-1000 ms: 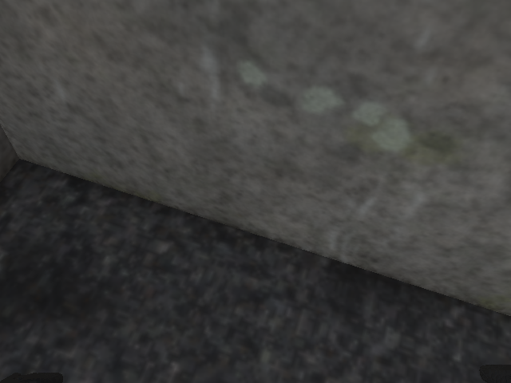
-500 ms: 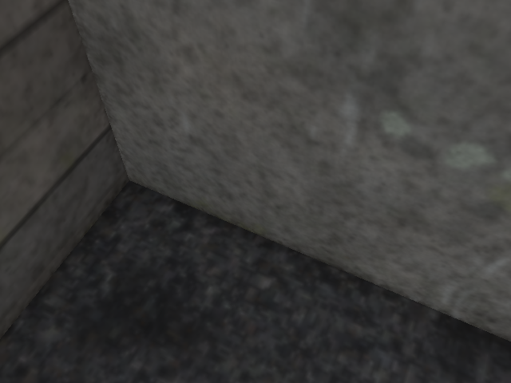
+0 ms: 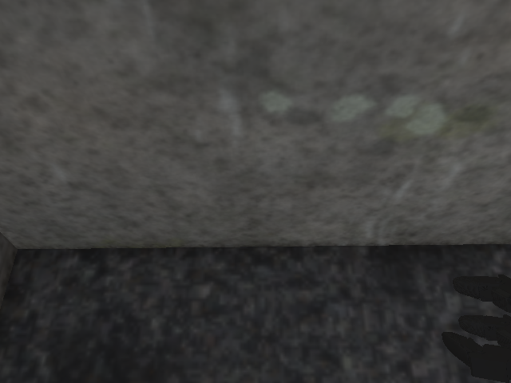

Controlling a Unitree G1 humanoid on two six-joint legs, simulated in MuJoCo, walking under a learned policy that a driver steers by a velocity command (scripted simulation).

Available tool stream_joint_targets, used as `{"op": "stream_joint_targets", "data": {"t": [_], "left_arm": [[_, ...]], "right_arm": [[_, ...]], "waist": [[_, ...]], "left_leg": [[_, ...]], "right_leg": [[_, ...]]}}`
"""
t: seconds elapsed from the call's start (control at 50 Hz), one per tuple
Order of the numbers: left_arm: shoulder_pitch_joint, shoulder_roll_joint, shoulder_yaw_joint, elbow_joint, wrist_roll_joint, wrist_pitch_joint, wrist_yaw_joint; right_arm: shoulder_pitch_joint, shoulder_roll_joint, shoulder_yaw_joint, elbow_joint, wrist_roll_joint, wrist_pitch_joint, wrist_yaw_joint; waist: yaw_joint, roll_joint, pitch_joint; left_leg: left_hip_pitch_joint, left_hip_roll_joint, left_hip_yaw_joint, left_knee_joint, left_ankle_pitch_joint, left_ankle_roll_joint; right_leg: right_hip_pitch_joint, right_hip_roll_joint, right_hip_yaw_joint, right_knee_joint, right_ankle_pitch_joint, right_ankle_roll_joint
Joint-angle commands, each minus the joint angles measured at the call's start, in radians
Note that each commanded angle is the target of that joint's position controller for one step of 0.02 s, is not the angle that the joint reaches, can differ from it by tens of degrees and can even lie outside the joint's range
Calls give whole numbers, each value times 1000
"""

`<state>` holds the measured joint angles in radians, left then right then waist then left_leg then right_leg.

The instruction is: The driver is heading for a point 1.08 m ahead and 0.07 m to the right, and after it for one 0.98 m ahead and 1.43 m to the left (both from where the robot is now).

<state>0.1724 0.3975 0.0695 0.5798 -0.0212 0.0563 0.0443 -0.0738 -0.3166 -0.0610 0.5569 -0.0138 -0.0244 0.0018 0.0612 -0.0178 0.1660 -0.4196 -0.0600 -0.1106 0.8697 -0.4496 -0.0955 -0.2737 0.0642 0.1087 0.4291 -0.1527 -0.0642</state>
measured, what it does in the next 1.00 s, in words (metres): steps to the right: left foot, then right foot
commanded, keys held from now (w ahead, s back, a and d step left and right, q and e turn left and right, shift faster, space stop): w+e+shift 0.38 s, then w+shift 0.08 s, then w+q+shift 0.54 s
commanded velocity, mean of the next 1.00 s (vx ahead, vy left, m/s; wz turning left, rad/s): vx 0.14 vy -0.28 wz -0.26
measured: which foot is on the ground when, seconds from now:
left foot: up 0.00-0.10, down 0.12-0.68, up 0.70-1.00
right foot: down 0.00-0.12, up 0.14-0.68, down 0.70-1.00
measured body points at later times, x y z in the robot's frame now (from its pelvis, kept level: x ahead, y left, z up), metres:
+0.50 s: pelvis +0.00 +0.03 +0.00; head +0.04 +0.06 +0.45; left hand +0.25 +0.21 -0.11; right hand -0.14 -0.27 -0.08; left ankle +0.08 +0.17 -0.74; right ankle -0.06 -0.18 -0.63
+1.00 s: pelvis -0.01 -0.20 -0.01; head +0.04 -0.19 +0.43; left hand +0.15 +0.06 -0.13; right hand +0.07 -0.51 -0.11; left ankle +0.04 -0.15 -0.72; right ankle -0.08 -0.23 -0.74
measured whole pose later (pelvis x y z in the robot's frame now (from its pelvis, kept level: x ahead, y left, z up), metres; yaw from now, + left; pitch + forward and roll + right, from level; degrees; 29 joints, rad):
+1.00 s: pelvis -0.01 -0.20 -0.01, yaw -10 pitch +0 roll -3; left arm 0.24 0.30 0.06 0.67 0.03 0.01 -0.01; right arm 0.21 -0.32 -0.03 0.68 0.01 0.07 -0.07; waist 0.01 0.03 0.08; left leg -0.48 0.04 0.12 0.86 -0.34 0.02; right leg -0.07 0.10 -0.26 0.38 -0.33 -0.09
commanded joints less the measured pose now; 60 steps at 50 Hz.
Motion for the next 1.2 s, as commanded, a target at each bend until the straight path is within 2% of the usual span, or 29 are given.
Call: {"op": "stream_joint_targets", "data": {"t": [0.02,0.06,0.12,0.14,0.16,0.18,0.24,0.26,0.28,0.34,0.42,0.52,0.62,0.66,0.68,0.7,0.72,0.74,0.78,0.86,0.96,1.04,1.06,1.08,1.1,1.12,1.14,1.16,1.2], "left_arm": [[-71,193,69,-85,3,-7,7],[-76,205,77,-84,7,-13,-6],[-83,123,53,-86,-2,-18,-28],[-17,55,34,-70,9,-21,-38],[-6,63,36,-96,12,-28,-40],[-9,128,47,-101,19,-36,-39],[13,147,60,-47,5,-18,-29],[42,110,45,-52,44,6,-76],[30,93,35,-56,35,15,-94],[47,75,26,-82,9,18,-117],[-7,19,2,-121,22,16,-126],[-9,-47,-20,-130,52,13,-122],[105,-84,-26,-42,52,-26,-141],[271,-45,0,44,47,-29,-127],[343,-16,14,91,48,-22,-122],[348,45,27,98,61,-12,-122],[326,182,49,57,88,-29,-131],[301,168,54,30,95,-58,-145],[163,38,21,41,69,-70,-133],[-2,-34,-1,16,82,-82,-87],[-21,11,9,0,47,-66,-43],[-66,69,37,-20,39,-41,-23],[-113,72,37,-37,25,-37,-16],[-161,35,32,-63,-17,-65,-5],[-140,24,20,-104,20,-74,-7],[-127,81,26,-103,24,-94,-24],[-102,102,35,-96,16,-96,-35],[-74,53,23,-74,21,-85,-45],[-137,-29,1,-70,52,-81,-41]], "right_arm": [[81,-64,-16,-13,16,-3,-3],[100,-90,-20,0,9,8,-4],[186,-136,-41,33,26,25,-12],[206,-174,-48,24,12,32,-24],[155,-219,-53,24,-38,38,-22],[111,-196,-54,9,-49,22,-28],[41,-135,-39,17,-7,18,-69],[272,-187,-50,101,45,8,-109],[366,-189,-42,146,43,1,-124],[348,-196,-33,161,23,20,-132],[462,-219,-46,207,19,15,-136],[589,-276,-76,252,44,11,-129],[478,-351,-122,212,56,19,-130],[424,-302,-107,191,51,20,-125],[421,-220,-77,191,40,27,-118],[481,-129,-49,177,26,40,-107],[495,-93,-38,124,-6,48,-105],[474,-125,-41,111,25,55,-114],[442,-153,-41,143,30,68,-113],[515,-149,-35,192,10,93,-119],[396,-102,2,95,22,92,-69],[543,-170,-27,104,19,81,-46],[655,-201,-47,125,19,80,-51],[581,-267,-49,90,28,97,-38],[486,-269,-54,69,31,96,-36],[322,-253,-47,-11,27,71,-29],[184,-226,-46,-54,42,57,-30],[123,-205,-44,-67,64,55,-30],[143,-234,-63,-55,45,68,-60]], "waist": [[-46,-49,-262],[-47,-87,-260],[-74,-109,-245],[-57,49,-266],[-17,267,-208],[-4,270,-190],[5,124,-182],[-25,-26,-199],[-44,-60,-209],[-21,93,-173],[-65,172,-126],[-59,265,-47],[13,407,28],[88,335,11],[116,209,-9],[80,-98,-84],[32,-360,-124],[45,-398,-155],[-38,-245,-112],[-150,-165,-137],[-114,-105,-138],[-172,-19,-247],[-247,31,-256],[-204,403,-211],[-124,586,-268],[-89,400,-297],[-20,184,-205],[31,-3,-131],[-29,8,-141]], "left_leg": [[77,-47,35,-201,66,-21],[157,-53,33,-301,148,-17],[354,35,20,-506,297,45],[447,229,-152,-566,235,133],[337,402,-415,-666,115,271],[288,444,-443,-680,65,319],[275,313,-157,-628,243,244],[411,442,-283,-614,237,223],[496,478,-284,-605,219,200],[508,439,-139,-615,174,152],[401,434,-22,-665,123,151],[345,484,-7,-742,-29,163],[49,408,125,-852,81,109],[58,392,113,-761,154,93],[78,331,141,-556,211,87],[-62,216,164,-222,-82,67],[-250,46,179,37,-230,68],[-257,78,113,216,-250,101],[-273,127,61,309,-98,130],[-136,124,108,297,103,80],[-51,172,144,-11,119,113],[186,104,221,-195,124,188],[348,94,155,-358,240,236],[377,167,-35,-408,754,372],[439,339,-399,-526,786,613],[358,410,-516,-588,647,580],[267,381,-426,-587,581,490],[184,300,-316,-605,486,392],[208,193,-211,-541,541,321]], "right_leg": [[151,-177,283,-31,374,-145],[70,-160,321,-18,220,-115],[-110,-82,314,51,-125,-28],[-220,4,196,264,-394,23],[-380,42,63,506,-443,68],[-389,-66,52,654,-390,97],[-365,-101,-2,818,-227,141],[-446,-96,111,855,-146,109],[-506,-83,143,886,-167,103],[-556,-95,101,905,-131,112],[-464,-111,46,813,-84,116],[-378,-72,58,607,-163,97],[128,-80,-108,255,-198,66],[256,-102,-104,49,-133,18],[281,-99,-104,-93,-169,-3],[435,-155,-35,-51,77,8],[367,-292,122,-92,140,-82],[255,-326,223,-205,-25,-146],[190,-297,97,-194,-15,-108],[152,-264,-137,-156,459,-111],[218,-299,-197,-124,615,-95],[235,-279,-270,138,1046,-14],[110,-214,-278,325,914,31],[-35,-163,-187,626,435,133],[-318,70,-106,948,-512,245],[-317,-4,133,1028,-580,222],[-313,-48,138,945,-515,185],[-275,-49,42,711,-441,146],[-204,5,-51,439,-298,168]]}}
